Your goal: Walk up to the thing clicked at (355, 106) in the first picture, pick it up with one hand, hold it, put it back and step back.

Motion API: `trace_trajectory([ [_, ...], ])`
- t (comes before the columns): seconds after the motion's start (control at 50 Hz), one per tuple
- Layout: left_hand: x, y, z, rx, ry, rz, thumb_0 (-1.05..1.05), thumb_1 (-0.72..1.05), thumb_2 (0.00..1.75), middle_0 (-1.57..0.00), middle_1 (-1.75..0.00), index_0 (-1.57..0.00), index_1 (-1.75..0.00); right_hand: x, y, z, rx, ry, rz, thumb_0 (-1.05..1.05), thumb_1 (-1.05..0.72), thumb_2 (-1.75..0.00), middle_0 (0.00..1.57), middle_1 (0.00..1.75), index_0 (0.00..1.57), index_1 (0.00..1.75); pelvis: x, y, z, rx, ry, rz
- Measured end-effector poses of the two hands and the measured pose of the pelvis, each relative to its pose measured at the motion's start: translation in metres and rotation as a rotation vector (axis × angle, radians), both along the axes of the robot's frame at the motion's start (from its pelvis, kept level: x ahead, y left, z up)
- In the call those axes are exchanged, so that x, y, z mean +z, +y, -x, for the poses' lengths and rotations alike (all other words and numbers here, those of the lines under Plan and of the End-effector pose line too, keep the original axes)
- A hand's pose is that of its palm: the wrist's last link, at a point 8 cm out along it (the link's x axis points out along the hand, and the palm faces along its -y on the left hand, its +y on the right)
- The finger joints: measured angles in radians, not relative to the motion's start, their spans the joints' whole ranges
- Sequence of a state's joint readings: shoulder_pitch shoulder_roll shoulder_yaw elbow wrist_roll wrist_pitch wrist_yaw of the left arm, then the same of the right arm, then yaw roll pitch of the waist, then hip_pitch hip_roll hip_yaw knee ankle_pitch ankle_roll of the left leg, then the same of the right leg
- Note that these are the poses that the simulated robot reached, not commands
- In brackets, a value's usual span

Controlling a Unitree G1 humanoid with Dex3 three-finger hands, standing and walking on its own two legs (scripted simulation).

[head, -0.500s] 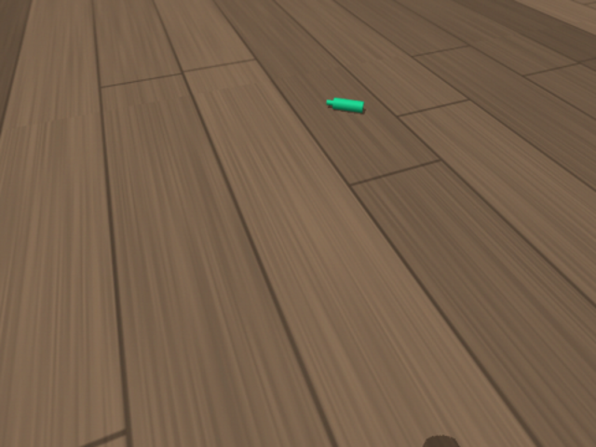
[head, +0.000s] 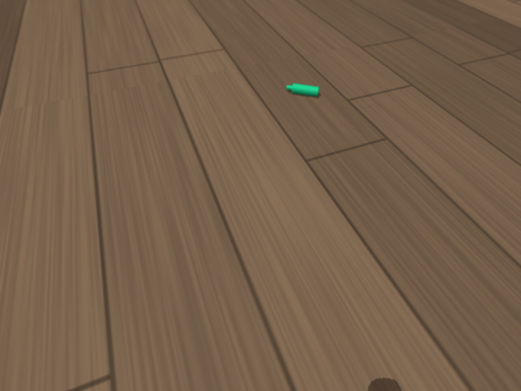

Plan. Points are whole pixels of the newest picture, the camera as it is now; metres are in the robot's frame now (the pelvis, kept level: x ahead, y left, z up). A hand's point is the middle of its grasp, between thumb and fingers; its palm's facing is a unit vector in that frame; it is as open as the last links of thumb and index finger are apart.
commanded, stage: stand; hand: left
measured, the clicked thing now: (302, 89) +2.16 -0.33 -0.75
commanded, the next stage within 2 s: walk up in 0.62 s
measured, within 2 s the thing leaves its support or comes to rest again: neither
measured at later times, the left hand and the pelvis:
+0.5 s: hand out of the picture +0.08 +0.25 -0.16, palm faces -0.04 -0.94 -0.34, open 7.4 cm; pelvis +0.01 +0.00 +0.00, yaw +0 degrees
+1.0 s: hand (154, 349) +0.23 +0.20 -0.14, palm faces -0.13 -0.89 -0.44, open 7.4 cm; pelvis +0.11 -0.10 -0.03, yaw -8 degrees
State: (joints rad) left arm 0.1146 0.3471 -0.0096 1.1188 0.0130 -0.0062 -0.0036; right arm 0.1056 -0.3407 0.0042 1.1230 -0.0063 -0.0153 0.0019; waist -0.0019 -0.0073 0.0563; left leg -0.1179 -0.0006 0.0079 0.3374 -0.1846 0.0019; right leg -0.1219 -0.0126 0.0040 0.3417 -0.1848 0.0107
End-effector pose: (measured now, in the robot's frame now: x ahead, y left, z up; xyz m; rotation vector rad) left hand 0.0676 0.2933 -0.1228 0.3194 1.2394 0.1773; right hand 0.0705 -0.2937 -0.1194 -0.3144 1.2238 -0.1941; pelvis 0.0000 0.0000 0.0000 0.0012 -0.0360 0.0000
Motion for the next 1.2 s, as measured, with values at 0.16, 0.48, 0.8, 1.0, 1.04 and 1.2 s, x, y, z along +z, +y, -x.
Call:
trace_trajectory([
  [0.16,0.0,0.0,-0.003,-0.001,-0.001,0.0,0.0,0.9,0.9,-0.21,-0.3,-0.2,-0.3,0.0,0.0,-0.001,-0.001,0.005,0.001,0.01,-0.91,-0.9,0.2,0.3,0.2,0.3,0.0,0.001,-0.003,0.001,0.001,0.0],
  [0.48,0.002,0.002,-0.009,-0.001,-0.012,-0.003,0.0,0.9,0.9,-0.21,-0.3,-0.2,-0.3,0.001,0.001,-0.006,0.003,-0.004,0.005,0.01,-0.91,-0.9,0.2,0.3,0.2,0.3,0.0,0.002,-0.006,0.003,0.001,0.0],
  [0.8,0.021,0.008,-0.051,-0.084,-0.027,-0.014,0.0,0.9,0.9,-0.21,-0.3,-0.2,-0.3,0.016,-0.048,0.01,-0.078,-0.085,0.04,0.01,-0.9,-0.9,0.2,0.3,0.21,0.3,0.001,-0.019,-0.029,-0.064,0.023,-0.012],
  [1.0,0.027,-0.049,-0.164,-0.157,-0.131,-0.104,0.0,0.9,0.9,-0.2,-0.3,-0.2,-0.3,-0.015,-0.161,-0.024,-0.174,-0.065,0.092,0.01,-0.9,-0.9,0.2,0.3,0.21,0.3,-0.032,-0.097,-0.108,-0.145,-0.002,-0.032],
  [1.04,0.022,-0.07,-0.18,-0.15,-0.175,-0.108,0.0,0.9,0.9,-0.2,-0.3,-0.2,-0.3,-0.026,-0.176,-0.046,-0.163,-0.054,0.089,0.01,-0.91,-0.9,0.2,0.3,0.2,0.3,-0.038,-0.112,-0.122,-0.143,-0.002,-0.002],
  [1.2,0.023,-0.132,-0.194,-0.112,-0.081,-0.028,0.0,0.9,0.9,-0.21,-0.3,-0.2,-0.3,-0.001,-0.175,-0.165,-0.084,-0.169,-0.031,0.01,-0.91,-0.9,0.2,0.3,0.2,0.3,-0.009,-0.147,-0.189,-0.182,-0.012,0.006],
])
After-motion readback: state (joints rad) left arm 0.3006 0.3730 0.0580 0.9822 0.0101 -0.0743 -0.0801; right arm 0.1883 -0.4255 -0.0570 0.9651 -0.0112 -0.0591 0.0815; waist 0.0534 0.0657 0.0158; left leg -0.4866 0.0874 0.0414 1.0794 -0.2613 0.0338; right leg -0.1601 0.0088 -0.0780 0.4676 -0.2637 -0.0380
